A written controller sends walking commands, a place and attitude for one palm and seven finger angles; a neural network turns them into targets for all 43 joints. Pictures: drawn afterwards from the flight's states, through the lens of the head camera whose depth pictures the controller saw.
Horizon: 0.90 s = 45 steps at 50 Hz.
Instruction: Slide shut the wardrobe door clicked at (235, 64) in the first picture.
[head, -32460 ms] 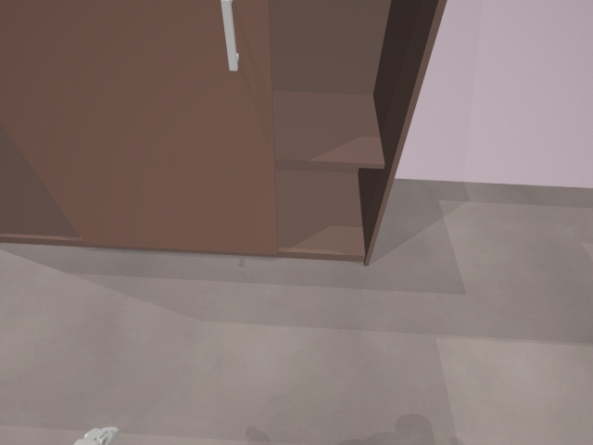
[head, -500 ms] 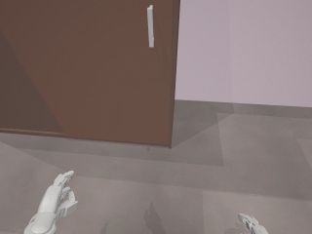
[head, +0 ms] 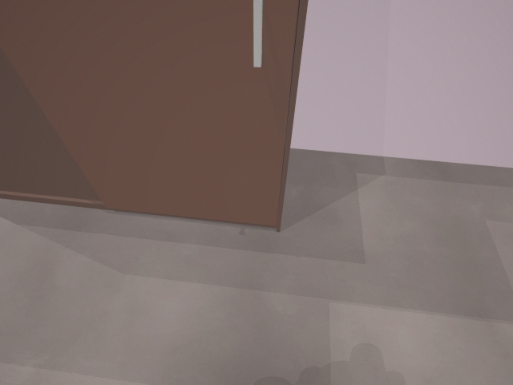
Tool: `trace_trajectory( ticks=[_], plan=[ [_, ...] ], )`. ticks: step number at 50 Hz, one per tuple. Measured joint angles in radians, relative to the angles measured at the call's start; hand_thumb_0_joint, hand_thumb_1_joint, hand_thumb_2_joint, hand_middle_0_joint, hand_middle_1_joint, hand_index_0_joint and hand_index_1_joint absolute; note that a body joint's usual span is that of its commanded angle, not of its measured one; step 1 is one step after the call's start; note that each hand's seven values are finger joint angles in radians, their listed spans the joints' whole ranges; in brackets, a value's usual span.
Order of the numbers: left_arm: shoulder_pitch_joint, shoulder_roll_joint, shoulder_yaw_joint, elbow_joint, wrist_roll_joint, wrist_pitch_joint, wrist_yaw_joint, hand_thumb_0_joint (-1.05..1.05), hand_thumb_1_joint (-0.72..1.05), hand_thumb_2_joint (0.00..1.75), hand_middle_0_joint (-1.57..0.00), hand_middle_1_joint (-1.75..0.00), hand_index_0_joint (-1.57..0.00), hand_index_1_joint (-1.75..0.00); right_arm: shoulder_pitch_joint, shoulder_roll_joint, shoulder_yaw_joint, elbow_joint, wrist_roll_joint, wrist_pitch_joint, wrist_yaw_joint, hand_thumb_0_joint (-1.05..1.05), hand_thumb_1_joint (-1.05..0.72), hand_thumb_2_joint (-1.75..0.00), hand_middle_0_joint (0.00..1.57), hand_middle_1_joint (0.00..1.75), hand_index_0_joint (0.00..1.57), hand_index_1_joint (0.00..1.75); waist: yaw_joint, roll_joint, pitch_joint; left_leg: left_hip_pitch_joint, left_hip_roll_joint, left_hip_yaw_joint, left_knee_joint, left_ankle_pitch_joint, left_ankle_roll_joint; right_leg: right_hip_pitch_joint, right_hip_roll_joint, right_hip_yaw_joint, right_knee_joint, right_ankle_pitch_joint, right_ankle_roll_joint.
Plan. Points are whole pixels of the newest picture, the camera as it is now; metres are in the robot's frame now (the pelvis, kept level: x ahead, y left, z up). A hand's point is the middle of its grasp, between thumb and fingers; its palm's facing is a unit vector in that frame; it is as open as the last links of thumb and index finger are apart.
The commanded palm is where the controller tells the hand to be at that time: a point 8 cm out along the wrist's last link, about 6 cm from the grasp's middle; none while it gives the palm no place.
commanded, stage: let the arm hang, fingers relaxed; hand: left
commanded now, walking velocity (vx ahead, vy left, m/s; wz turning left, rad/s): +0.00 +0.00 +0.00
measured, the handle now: (258, 30) +0.81 +0.04 +0.14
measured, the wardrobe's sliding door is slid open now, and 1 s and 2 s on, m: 0.00 0.00 0.00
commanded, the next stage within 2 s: look to check the result in 0.44 s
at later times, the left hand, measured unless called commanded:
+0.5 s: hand out of the picture +0.05 +0.20 -0.18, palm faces -0.03 -0.98 -0.22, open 7.4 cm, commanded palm none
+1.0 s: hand out of the picture +0.04 +0.19 -0.18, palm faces -0.04 -0.98 -0.21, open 7.4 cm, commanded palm none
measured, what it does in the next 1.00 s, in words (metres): stands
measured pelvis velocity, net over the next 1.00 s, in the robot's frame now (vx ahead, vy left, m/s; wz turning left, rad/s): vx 0.02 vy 0.01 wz -0.01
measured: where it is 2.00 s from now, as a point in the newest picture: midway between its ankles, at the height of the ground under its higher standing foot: outside the picture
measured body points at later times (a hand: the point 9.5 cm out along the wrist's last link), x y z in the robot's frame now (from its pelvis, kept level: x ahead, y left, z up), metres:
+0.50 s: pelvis +0.02 +0.01 +0.00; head +0.03 +0.01 +0.45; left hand +0.06 +0.25 -0.16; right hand +0.04 -0.22 -0.16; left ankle +0.03 +0.11 -0.74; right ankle +0.01 -0.13 -0.74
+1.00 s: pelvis +0.02 +0.01 +0.00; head +0.04 +0.01 +0.45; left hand +0.05 +0.25 -0.16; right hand +0.04 -0.23 -0.16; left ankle +0.03 +0.11 -0.74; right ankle +0.01 -0.13 -0.74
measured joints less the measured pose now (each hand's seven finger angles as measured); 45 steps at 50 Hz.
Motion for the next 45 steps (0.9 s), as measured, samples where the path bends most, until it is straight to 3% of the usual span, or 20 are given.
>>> trace_trajectory(
  ticks=[12,45],
  plan=[
    [-0.055,-0.043,-0.006,-0.014,0.006,-0.013,0.002,0.01,0.90,0.90,-0.20,-0.30,-0.20,-0.30,-0.054,0.010,-0.002,-0.001,-0.001,-0.014,0.000,0.01,-0.92,-0.90,0.20,0.30,0.21,0.30,-0.004,-0.014,-0.034,0.032,-0.017,0.020,-0.010,-0.014,0.014,0.021,-0.017,0.019,0.001,-0.014,0.016],
    [-0.014,-0.028,-0.003,0.009,0.005,-0.012,0.003,0.01,0.90,0.90,-0.20,-0.30,-0.20,-0.30,-0.035,0.002,-0.004,0.015,0.002,-0.013,-0.001,0.01,-0.91,-0.90,0.20,0.30,0.20,0.30,-0.002,-0.019,-0.006,0.055,-0.016,0.024,-0.025,-0.021,0.014,0.045,-0.017,0.022,-0.019,-0.017,0.017]
  ],
)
